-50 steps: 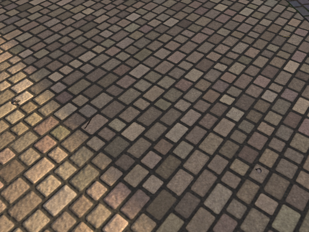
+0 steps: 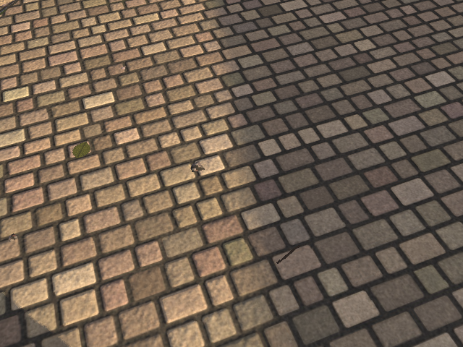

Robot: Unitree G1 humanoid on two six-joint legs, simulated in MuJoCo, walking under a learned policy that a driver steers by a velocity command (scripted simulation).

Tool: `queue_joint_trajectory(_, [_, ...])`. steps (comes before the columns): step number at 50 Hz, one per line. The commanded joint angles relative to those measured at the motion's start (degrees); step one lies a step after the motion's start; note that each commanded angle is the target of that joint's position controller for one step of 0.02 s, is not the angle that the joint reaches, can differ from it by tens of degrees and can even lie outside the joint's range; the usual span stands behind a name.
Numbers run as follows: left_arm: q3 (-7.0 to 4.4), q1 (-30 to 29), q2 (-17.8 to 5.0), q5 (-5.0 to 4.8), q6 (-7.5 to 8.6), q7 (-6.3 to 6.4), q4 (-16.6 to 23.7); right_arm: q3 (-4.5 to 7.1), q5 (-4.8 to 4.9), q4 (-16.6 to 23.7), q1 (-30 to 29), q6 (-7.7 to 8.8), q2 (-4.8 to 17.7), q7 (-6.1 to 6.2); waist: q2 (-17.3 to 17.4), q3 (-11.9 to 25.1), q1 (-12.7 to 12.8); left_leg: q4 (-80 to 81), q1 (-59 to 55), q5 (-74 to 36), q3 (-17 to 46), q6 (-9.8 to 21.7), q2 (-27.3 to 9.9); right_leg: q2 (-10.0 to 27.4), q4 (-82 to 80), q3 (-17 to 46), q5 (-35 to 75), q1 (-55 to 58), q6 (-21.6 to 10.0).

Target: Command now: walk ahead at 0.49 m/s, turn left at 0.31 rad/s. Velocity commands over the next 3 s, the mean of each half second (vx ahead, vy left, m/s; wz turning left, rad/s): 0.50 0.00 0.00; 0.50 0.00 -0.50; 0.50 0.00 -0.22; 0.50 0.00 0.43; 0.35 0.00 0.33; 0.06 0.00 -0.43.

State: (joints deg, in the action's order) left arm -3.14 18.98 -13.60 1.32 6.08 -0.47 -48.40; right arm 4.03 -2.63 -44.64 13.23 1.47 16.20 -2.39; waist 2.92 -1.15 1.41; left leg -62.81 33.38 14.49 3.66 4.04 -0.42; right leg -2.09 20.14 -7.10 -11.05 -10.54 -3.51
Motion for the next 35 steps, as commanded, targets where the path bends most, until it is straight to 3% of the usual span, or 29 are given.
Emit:
queue_joint_trajectory(1, [-0.44,1.2,-4.3,-0.13,1.44,-0.5,1.4,-0.78,-0.09,3.3,-0.1,0.24,-0.3,-0.7,-6.6,-1.3,-1.9,5.6,5.4,-5.7,1.4,-0.8,-2.1,15.5,-12.8,11.9,10.0,1.7,-7.8])
queue_joint_trajectory(5, [-0.44,4.0,-5.4,-0.69,0.88,-0.58,-0.5,-2.33,0.34,5.7,-9.7,0.95,-1.7,-1.46,-6.9,-2.0,-0.1,20.6,-0.6,-12.6,-5.4,-1.4,-2.5,12.9,-12.4,5.8,15.4,0.7,-6.3])
queue_joint_trajectory(10, [-0.69,9.3,-7.9,-0.42,-0.59,-0.04,-3.9,-2.36,0.37,7.0,-14.5,1.43,-0.1,-0.57,-7.6,-2.9,1.2,29.1,-4.1,-5.5,-8.4,0.8,-0.9,16.3,-7.5,6.6,23.9,9.4,-6.1])
queue_joint_trajectory(11, [-0.7,9.5,-8.2,-0.46,-0.97,0.13,-4.4,-2.16,0.15,6.3,-12.6,1.67,0.2,-0.25,-8.0,-1.9,0.2,31.1,-7.6,-3.5,-9.1,1.7,0.5,16.3,-3.8,6.0,30.5,10.6,-5.7])
queue_joint_trajectory(12, [-0.53,9.9,-8.1,-0.77,-1.39,0.23,-5.1,-1.73,-0.21,4.4,-7.1,2.22,0.7,0.17,-7.0,0.8,-2.4,35.2,-15.8,-4.4,-9.5,2.8,2.3,14.9,3.9,5.0,36.8,9.9,-5.0])
queue_joint_trajectory(13, [-0.1,10.1,-7.2,-1.0,-1.53,0.29,-5.1,-0.73,-1.0,1.0,2.4,3.0,2.9,0.85,-5.0,6.5,-6.1,36.3,-29.5,-5.1,-7.5,4.4,1.4,12.4,14.8,3.5,34.0,4.5,-3.9])
queue_joint_trajectory(14, [0.78,8.4,-4.6,-1.06,-1.34,0.21,-2.3,0.67,-2.13,-0.6,13.7,3.44,8.1,1.79,2.1,14.9,-10.5,37.5,-44.5,1.2,9.0,7.3,-14.1,9.4,32.4,1.4,12.7,-7.4,-2.6])
queue_joint_trajectory(15, [1.56,13.6,0.1,-2.44,-1.51,0.1,-1.2,1.69,-1.03,-0.9,14.3,2.86,12.2,2.33,13.0,19.3,-7.7,45.2,-53.9,3.2,32.0,13.4,-27.0,0.5,49.2,2.0,-20.8,-25.4,-1.0])
queue_joint_trajectory(16, [-0.27,8.3,-6.4,-1.18,-2.12,0.66,-2.1,1.21,0.71,-0.8,11.6,2.48,8.6,2.44,2.4,12.6,-8.1,46.2,-47.4,3.7,27.9,11.6,-23.8,3.4,52.1,8.6,-16.8,-29.6,-1.8])
queue_joint_trajectory(17, [-0.4,4.8,-5.6,-1.39,-1.87,0.25,-0.9,0.1,0.92,-0.8,6.9,2.81,5.3,2.28,1.7,5.8,-5.7,47.7,-40.0,-1.3,18.8,9.4,-20.9,5.3,50.2,9.7,-11.1,-29.2,-2.1])
queue_joint_trajectory(18, [-0.26,4.2,-4.3,-1.44,-1.97,0.09,-1.5,-0.49,0.97,-1.0,4.2,3.28,2.6,1.93,0.4,2.9,-3.9,49.9,-34.1,-6.5,12.7,7.4,-18.2,6.6,47.5,9.6,-8.0,-26.6,-1.7])
queue_joint_trajectory(20, [-0.34,5.8,-2.7,0.01,-3.54,-0.62,-3.0,-1.14,1.36,-1.7,2.4,4.09,0.1,2.21,2.0,0.5,-1.2,52.5,-27.9,-10.7,4.5,4.5,-14.6,7.6,44.9,9.3,-5.4,-22.5,-0.5])
queue_joint_trajectory(24, [-0.68,1.2,-1.1,0.4,-5.1,-1.78,-1.5,-0.8,1.92,-4.2,5.6,5.6,0.8,2.63,1.2,-1.2,0.1,54.4,-27.7,-20.4,-3.6,4.3,-13.5,7.6,44.5,8.4,1.0,-26.8,0.4])
queue_joint_trajectory(29, [0.06,-9.7,-0.1,0.37,-4.98,-2.52,2.4,-1.07,1.58,-6.5,8.5,5.49,0.5,3.03,1.0,-4.3,-1.3,54.7,-28.1,-23.8,-11.3,3.8,-11.8,7.2,31.1,5.6,11.4,-29.2,0.7])
queue_joint_trajectory(33, [0.74,-17.0,-0.4,0.67,-4.86,-3.19,5.4,-0.68,1.48,-8.6,12.1,5.08,2.7,3.74,0.6,-5.7,-3.1,53.5,-33.2,-28.6,-14.5,3.5,-13.8,5.9,20.4,1.0,11.2,-26.5,-1.6])
queue_joint_trajectory(35, [0.56,-17.4,-1.0,0.78,-4.81,-3.15,6.1,-0.53,1.34,-9.4,12.8,4.51,3.6,4.13,0.7,-5.2,-2.6,49.7,-37.1,-38.4,-16.3,3.0,-14.6,4.1,17.7,-0.8,7.1,-24.3,-3.5])
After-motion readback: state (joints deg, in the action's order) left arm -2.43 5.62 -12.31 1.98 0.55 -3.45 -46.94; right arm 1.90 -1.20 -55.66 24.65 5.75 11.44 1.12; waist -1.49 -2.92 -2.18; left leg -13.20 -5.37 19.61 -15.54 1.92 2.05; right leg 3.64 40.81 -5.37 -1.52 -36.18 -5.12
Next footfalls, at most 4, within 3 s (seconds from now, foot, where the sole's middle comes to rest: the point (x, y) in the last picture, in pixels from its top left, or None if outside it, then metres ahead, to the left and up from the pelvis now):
0.26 left None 0.29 0.12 -0.78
0.80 right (283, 322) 0.56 -0.08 -0.78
1.36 left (274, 219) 0.92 -0.07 -0.78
1.86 right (348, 185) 1.07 -0.34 -0.78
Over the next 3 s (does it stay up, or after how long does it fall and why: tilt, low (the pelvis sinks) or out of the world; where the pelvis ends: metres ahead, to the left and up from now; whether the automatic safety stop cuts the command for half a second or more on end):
stays up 1.23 -0.25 0.00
